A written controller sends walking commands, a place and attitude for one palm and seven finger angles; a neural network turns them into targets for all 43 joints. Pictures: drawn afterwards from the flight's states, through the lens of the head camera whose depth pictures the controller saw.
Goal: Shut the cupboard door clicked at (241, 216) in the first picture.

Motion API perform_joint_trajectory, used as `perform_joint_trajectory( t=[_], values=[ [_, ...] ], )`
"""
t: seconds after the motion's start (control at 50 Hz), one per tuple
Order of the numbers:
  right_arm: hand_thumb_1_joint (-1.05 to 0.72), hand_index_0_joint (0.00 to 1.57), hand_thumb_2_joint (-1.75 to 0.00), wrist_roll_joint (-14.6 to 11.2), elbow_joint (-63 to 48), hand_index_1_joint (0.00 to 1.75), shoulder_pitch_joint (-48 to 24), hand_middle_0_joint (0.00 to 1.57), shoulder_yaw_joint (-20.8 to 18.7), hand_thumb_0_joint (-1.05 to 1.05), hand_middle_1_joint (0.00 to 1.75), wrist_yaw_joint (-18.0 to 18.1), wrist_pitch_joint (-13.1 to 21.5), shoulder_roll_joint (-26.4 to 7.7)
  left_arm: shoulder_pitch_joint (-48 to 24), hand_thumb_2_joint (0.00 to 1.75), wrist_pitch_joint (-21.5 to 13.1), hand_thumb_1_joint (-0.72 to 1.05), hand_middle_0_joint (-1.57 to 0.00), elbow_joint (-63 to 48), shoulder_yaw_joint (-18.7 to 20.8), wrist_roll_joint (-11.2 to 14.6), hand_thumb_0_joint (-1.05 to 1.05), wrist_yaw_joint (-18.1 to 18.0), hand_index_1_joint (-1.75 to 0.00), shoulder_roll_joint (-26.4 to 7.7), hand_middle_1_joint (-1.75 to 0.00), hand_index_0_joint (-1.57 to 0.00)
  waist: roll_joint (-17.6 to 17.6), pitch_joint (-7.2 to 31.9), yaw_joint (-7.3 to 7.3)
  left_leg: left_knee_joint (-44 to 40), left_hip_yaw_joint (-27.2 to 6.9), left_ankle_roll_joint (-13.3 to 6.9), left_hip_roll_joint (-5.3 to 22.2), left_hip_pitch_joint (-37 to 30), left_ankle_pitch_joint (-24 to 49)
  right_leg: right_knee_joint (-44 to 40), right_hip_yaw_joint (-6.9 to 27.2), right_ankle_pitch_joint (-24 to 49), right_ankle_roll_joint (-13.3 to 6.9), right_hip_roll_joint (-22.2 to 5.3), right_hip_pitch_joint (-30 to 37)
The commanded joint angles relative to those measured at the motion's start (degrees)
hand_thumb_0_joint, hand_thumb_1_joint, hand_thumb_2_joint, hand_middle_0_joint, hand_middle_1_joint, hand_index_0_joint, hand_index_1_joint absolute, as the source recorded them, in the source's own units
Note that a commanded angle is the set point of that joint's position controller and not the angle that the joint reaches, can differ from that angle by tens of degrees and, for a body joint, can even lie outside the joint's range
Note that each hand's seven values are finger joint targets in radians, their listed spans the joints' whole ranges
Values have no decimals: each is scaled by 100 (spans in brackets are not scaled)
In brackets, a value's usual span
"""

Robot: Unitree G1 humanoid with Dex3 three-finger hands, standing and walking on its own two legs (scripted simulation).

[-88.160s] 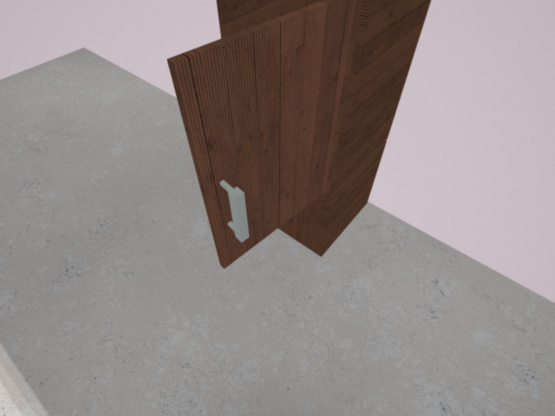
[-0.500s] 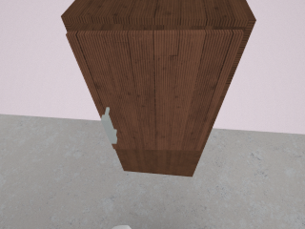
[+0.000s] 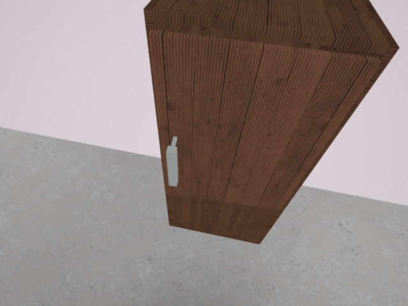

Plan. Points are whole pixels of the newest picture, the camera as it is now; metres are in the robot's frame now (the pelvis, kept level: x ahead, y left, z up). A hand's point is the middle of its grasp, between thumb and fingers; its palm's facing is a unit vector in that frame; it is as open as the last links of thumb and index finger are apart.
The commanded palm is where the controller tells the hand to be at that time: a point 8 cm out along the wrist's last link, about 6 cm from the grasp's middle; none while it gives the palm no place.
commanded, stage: come to a stop and stand still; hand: left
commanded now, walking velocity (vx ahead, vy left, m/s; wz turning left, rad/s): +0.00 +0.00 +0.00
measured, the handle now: (174, 162) +0.49 +0.13 -0.10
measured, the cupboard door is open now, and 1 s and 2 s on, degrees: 4 4 4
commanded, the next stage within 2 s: look again from close up in 0.32 s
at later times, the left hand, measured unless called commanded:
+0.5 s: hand out of the picture -0.01 +0.18 -0.17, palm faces -0.02 -0.98 -0.19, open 7.4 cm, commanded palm none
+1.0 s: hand out of the picture -0.05 +0.20 -0.17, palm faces +0.02 -0.98 -0.20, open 7.4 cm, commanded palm none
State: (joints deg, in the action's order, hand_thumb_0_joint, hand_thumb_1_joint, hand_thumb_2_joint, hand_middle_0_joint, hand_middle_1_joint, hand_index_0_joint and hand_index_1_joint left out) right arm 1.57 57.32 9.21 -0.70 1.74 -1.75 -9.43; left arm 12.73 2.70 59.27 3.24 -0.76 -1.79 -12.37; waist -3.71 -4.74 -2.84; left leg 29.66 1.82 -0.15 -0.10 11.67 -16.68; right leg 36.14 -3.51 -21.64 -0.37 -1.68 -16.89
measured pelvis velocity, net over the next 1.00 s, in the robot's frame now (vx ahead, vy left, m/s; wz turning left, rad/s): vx -0.04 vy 0.02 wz -0.01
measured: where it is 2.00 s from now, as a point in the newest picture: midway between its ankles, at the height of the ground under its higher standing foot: outside the picture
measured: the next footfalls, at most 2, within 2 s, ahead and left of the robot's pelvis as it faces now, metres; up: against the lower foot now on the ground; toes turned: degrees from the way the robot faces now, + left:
none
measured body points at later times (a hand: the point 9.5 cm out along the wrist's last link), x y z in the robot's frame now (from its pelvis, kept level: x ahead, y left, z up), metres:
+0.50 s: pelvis -0.02 +0.01 +0.01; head -0.01 +0.01 +0.46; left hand -0.01 +0.23 -0.15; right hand -0.04 -0.22 -0.15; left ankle -0.01 +0.12 -0.73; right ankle -0.01 -0.11 -0.73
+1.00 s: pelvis -0.04 +0.02 +0.00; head -0.05 +0.02 +0.45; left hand -0.05 +0.25 -0.15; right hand -0.03 -0.22 -0.15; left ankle -0.01 +0.12 -0.73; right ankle -0.01 -0.11 -0.73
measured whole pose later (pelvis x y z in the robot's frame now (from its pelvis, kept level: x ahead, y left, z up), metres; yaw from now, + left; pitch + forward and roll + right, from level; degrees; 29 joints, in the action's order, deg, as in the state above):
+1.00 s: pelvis -0.04 +0.02 +0.00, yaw +0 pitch -2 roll +1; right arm 1.2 60.0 17.3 -0.3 0.7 0.7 -10.7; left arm 18.9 -0.3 61.4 -0.4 -0.8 -1.4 -10.0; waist -0.4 -0.4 -0.1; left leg 26.6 2.7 -1.7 -1.1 13.9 -11.2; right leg 28.4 -0.5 -12.4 0.6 -1.7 -14.4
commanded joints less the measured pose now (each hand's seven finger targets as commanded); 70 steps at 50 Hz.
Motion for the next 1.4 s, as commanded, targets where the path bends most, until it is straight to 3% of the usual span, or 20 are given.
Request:
perform_joint_trajectory(
  t=[0.0, 0.06, 0.1, 0.14, 0.26, 0.38, 0.4, 0.42, 0.48, 0.52, 0.6, 0.7, 0.78, 0.96, 1.0, 1.1, 1.22, 1.3, 1.34, 1.38],
  values=[
    [-90, 20, -90, -51, -254, 30, -84, 20, -130, 0, 30, 100, 131, -935, 296, 90, -55, 90, -20, -198, -9, -12, 0, 35, -30, -316, -30, -20, 1455, 443, 38, -1120, -867, -706, 1271, 251, 2484, 16, 375, 202, 5, -21, 583],
    [-90, 20, -90, -126, -203, 30, -7, 20, -134, 0, 30, 62, 144, -805, 490, 90, -166, 90, -20, -23, -65, -37, 0, 44, -30, -394, -30, -20, 581, 362, 35, -843, -669, -299, 719, 256, 1154, -1333, 825, 1478, -64, -237, 835],
    [-90, 20, -90, -146, -76, 30, 265, 20, -121, 0, 30, 12, 127, -651, 242, 90, -228, 90, -20, 2, -96, -12, 0, 52, -30, -513, -30, -20, 277, 306, 268, -903, -483, -76, 467, 2, 354, -1662, 1129, 1152, -188, -559, 489],
    [-90, 20, -90, -116, 85, 30, 468, 20, -109, 0, 30, -2, 119, -636, 111, 90, -276, 90, -20, 28, -127, -4, 0, 48, -30, -412, -30, -20, -293, 231, 341, -929, -415, -35, 461, -261, 328, -1890, 1150, 689, -209, -503, 232],
    [-90, 20, -90, -89, 361, 30, 668, 20, -33, 0, 30, -20, 177, -573, 277, 90, -266, 90, -20, 176, -149, 7, 0, 33, -30, -321, -30, -20, 167, -24, 280, -1326, -450, -51, 499, -29, 35, -2005, 1053, 315, -130, -366, 295],
    [-90, 20, -90, -93, 525, 30, 888, 20, 13, 0, 30, 14, 248, -473, 457, 90, -301, 90, -20, 302, -169, 29, 0, 13, -30, -208, -30, -20, 454, 106, 238, -1400, -463, -39, 545, -54, 401, -1874, 954, 927, -151, -356, 577],
    [-90, 20, -90, -123, 133, 30, 267, 20, -4, 0, 30, -64, 378, -667, 1028, 90, -515, 90, -20, 424, -274, -73, 0, -228, -30, -348, -30, -20, 615, -113, 8, -13, -109, 84, 614, 283, 984, -1590, 1011, 3021, -66, -734, 451],
    [-90, 20, -90, -120, -30, 30, 378, 20, 5, 0, 30, -72, 425, -655, 886, 90, -673, 90, -20, 392, -215, -58, 0, -206, -30, -756, -30, -20, 771, 355, 321, -76, -136, 81, 397, 106, 1399, -1214, 1087, 5356, -225, -946, 848],
    [-90, 20, -90, -104, 128, 30, 1089, 20, -4, 0, 30, -5, 392, -467, 543, 90, -547, 90, -20, 163, -275, 47, 0, -135, -30, -456, -30, -20, 707, 1105, 414, -447, -347, -52, 551, -180, 1147, -1026, 852, 2700, -304, -610, 1046],
    [-90, 20, -90, -88, 66, 30, 997, 20, -15, 0, 30, -9, 383, -536, 465, 90, -468, 90, -20, 120, -298, 10, 0, -94, -30, -373, -30, -20, 640, 590, 345, -613, -499, -133, 643, 71, 1048, -1137, 751, 1466, -250, -405, 698],
    [-90, 20, -90, -54, -37, 30, 968, 20, -60, 0, 30, -52, 304, -704, 448, 90, -382, 90, -20, 44, -314, -14, 0, -39, -30, -326, -30, -20, 351, -348, 350, -1123, -745, -173, 544, 731, -552, -1350, 816, -49, -226, -278, 31],
    [-90, 20, -90, -36, -115, 30, 929, 20, -106, 0, 30, -76, 285, -788, 637, 90, -345, 90, -20, -64, -282, -46, 0, -18, -30, -314, -30, -20, 333, -341, 271, -1411, -927, -234, 561, 1053, -1276, -1223, 731, -135, -167, -200, 74],
    [-90, 20, -90, -42, -116, 30, 965, 20, -117, 0, 30, -80, 286, -766, 663, 90, -372, 90, -20, -142, -261, -44, 0, -13, -30, -352, -30, -20, 126, -158, 309, -1252, -847, -236, 494, 849, -1020, -1361, 850, -231, -171, -275, -46],
    [-90, 20, -90, -73, 30, 30, 948, 20, -83, 0, 30, -72, 359, -772, 691, 90, -440, 90, -20, -82, -269, -22, 0, 13, -30, -411, -30, -20, 378, 93, 331, -1188, -745, -204, 508, 493, -412, -1498, 905, 279, -189, -358, 61],
    [-90, 20, -90, -47, 125, 30, 1039, 20, -28, 0, 30, -74, 322, -597, 866, 90, -410, 90, -20, 44, -316, -24, 0, 22, -30, -199, -30, -20, 325, 115, 322, -1189, -722, -185, 528, 499, -825, -1489, 832, -96, -156, -307, 75],
    [-90, 20, -90, -5, 111, 30, 948, 20, -97, 0, 30, -56, 259, -739, 1047, 90, -340, 90, -20, 80, -260, -76, 0, 76, -30, -167, -30, -20, 601, -184, 276, -1345, -925, -293, 702, 862, -1799, -1170, 634, -593, -188, -129, -66],
    [-90, 20, -90, -23, 103, 30, 1005, 20, -146, 0, 30, -12, 314, -666, 1256, 90, -372, 90, -20, 80, -211, -88, 0, 137, -30, -97, -30, -20, 614, -259, 246, -1144, -900, -405, 817, 832, -1320, -1046, 636, -42, -284, -111, -27],
    [-90, 20, -90, -38, 92, 30, 998, 20, -125, 0, 30, 13, 362, -460, 1428, 90, -403, 90, -20, 110, -150, -71, 0, 141, -30, -169, -30, -20, -107, -129, 217, -212, -314, -279, 461, 921, -571, -1478, 1217, 78, -462, -423, 186],
    [-90, 20, -90, -33, 98, 30, 1018, 20, -88, 0, 30, 19, 406, -242, 1586, 90, -429, 90, -20, 178, -83, -65, 0, 113, -30, -294, -30, -20, -647, 97, 197, 645, 257, -157, 131, 1136, -283, -1685, 1630, 943, -687, -798, 655],
    [-90, 20, -90, -28, 78, 30, 880, 20, -81, 0, 30, 28, 418, -166, 1626, 90, -424, 90, -20, 181, -40, -71, 0, 81, -30, -310, -30, -20, -674, 86, 151, 948, 330, -124, 134, 1307, -716, -1692, 1815, 1726, -983, -1032, 850]
  ],
)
